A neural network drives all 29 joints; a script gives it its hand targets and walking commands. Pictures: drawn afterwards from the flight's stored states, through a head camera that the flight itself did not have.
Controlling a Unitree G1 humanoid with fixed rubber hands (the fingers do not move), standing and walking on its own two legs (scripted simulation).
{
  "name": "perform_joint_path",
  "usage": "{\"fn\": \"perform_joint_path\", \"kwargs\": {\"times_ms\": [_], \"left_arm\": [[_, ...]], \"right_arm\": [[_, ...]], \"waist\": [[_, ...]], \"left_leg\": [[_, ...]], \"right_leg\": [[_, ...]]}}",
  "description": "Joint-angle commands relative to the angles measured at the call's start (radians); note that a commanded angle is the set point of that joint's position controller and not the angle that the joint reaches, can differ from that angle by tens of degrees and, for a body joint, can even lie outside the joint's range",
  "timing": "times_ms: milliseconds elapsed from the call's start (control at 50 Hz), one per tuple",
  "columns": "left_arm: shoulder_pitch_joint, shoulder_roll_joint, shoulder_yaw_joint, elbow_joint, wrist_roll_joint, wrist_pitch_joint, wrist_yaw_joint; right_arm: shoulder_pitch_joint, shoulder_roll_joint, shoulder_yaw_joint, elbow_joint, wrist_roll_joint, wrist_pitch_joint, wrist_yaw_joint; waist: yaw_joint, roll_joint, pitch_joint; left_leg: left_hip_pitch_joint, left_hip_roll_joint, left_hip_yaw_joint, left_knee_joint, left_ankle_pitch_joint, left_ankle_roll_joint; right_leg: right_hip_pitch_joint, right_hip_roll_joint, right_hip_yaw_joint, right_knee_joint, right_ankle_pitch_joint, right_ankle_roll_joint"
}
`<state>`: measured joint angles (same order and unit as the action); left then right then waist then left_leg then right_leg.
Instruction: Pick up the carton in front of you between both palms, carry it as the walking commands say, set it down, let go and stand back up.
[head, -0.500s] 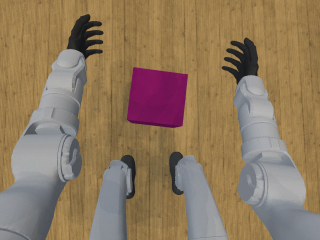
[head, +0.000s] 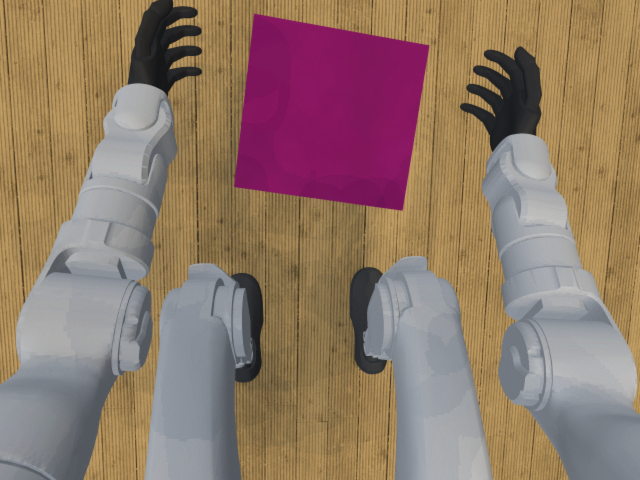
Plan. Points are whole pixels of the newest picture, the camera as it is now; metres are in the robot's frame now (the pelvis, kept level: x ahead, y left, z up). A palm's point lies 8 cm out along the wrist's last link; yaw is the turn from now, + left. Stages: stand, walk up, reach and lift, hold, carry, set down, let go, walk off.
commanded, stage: reach and lift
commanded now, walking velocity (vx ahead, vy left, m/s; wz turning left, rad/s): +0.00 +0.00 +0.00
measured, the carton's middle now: (322, 132) +0.48 -0.02 -0.33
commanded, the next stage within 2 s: none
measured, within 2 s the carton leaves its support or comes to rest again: leaves its support in 1.16 s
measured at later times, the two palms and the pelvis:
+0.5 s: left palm (185, 98) +0.52 +0.17 -0.27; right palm (462, 131) +0.48 -0.21 -0.26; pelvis -0.02 +0.00 -0.09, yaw +0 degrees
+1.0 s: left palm (215, 102) +0.51 +0.13 -0.26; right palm (441, 126) +0.48 -0.17 -0.25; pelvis -0.02 +0.00 -0.08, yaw +0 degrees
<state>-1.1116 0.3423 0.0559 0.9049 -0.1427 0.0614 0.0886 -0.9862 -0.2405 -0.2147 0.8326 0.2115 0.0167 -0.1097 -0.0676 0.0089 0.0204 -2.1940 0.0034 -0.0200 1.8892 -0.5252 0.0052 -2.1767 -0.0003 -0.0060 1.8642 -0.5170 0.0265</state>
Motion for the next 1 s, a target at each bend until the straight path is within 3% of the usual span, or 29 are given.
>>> {"fn": "perform_joint_path", "kwargs": {"times_ms": [0,120,260,360,420,560,680,760,840,920,980], "left_arm": [[-0.313,0.109,-0.003,-0.048,-0.030,-0.013,0.009],[-0.433,0.133,-0.027,0.133,-0.062,-0.028,0.007],[-0.546,0.181,-0.080,0.201,-0.109,-0.070,0.012],[-0.525,0.180,-0.103,0.169,-0.125,-0.097,0.023],[-0.458,0.125,-0.126,0.155,-0.152,-0.106,0.023],[-0.407,0.086,-0.089,0.199,-0.120,-0.102,0.007],[-0.432,0.091,-0.076,0.210,-0.093,-0.114,0.018],[-0.484,-0.026,-0.138,0.206,-0.115,-0.122,0.022],[-0.492,-0.048,-0.111,0.259,-0.073,-0.133,0.040],[-0.650,-0.405,-0.220,0.239,-0.086,-0.138,-0.013],[-0.731,-0.650,-0.246,0.236,-0.063,-0.112,-0.075]], "right_arm": [[-0.238,-0.128,-0.004,-0.057,0.014,-0.007,-0.019],[-0.380,-0.135,0.014,0.097,0.016,-0.016,-0.029],[-0.500,-0.166,0.053,0.184,0.050,-0.056,-0.039],[-0.468,-0.091,0.173,0.201,0.165,-0.067,-0.029],[-0.434,-0.071,0.199,0.149,0.185,-0.074,-0.032],[-0.373,-0.075,0.138,0.190,0.101,-0.075,-0.034],[-0.416,-0.070,0.135,0.207,0.084,-0.086,-0.038],[-0.462,0.037,0.185,0.201,0.108,-0.095,-0.036],[-0.475,0.089,0.179,0.246,0.090,-0.101,-0.042],[-0.662,0.420,0.275,0.237,0.090,-0.103,0.018],[-0.797,0.628,0.301,0.222,0.053,-0.076,0.086]], "waist": [[-0.029,0.085,-1.081],[-0.037,0.059,-0.876],[-0.040,0.064,-0.888],[0.037,0.065,-0.991],[0.033,0.061,-1.048],[-0.005,0.043,-0.808],[0.008,0.038,-0.793],[0.012,0.043,-0.816],[0.031,0.037,-0.800],[0.040,0.039,-0.802],[0.047,0.042,-0.772]], "left_leg": [[0.676,-0.041,0.012,-0.093,0.224,-0.023],[0.512,-0.021,0.001,-0.018,0.068,-0.015],[0.500,-0.009,-0.003,0.081,0.121,-0.018],[0.566,-0.007,0.021,0.125,0.240,-0.010],[0.623,-0.014,0.023,0.137,0.298,-0.007],[0.448,-0.028,0.000,0.117,0.224,-0.008],[0.433,-0.028,-0.001,0.100,0.203,-0.009],[0.459,-0.040,0.000,0.083,0.198,-0.005],[0.459,-0.049,0.000,0.075,0.190,0.001],[0.441,-0.070,-0.002,0.074,0.217,0.013],[0.415,-0.085,0.004,0.081,0.188,0.014]], "right_leg": [[0.486,0.030,-0.063,-0.099,0.246,0.031],[0.422,0.004,-0.041,-0.020,0.119,0.023],[0.448,-0.001,-0.028,0.078,0.175,0.019],[0.484,0.019,-0.026,0.126,0.270,0.024],[0.488,0.032,-0.033,0.133,0.306,0.028],[0.372,0.037,-0.019,0.116,0.251,0.025],[0.367,0.036,-0.016,0.107,0.233,0.025],[0.383,0.049,-0.019,0.096,0.224,0.020],[0.386,0.061,-0.017,0.092,0.208,0.030],[0.358,0.086,-0.022,0.105,0.231,0.020],[0.327,0.100,-0.030,0.118,0.196,0.014]]}}
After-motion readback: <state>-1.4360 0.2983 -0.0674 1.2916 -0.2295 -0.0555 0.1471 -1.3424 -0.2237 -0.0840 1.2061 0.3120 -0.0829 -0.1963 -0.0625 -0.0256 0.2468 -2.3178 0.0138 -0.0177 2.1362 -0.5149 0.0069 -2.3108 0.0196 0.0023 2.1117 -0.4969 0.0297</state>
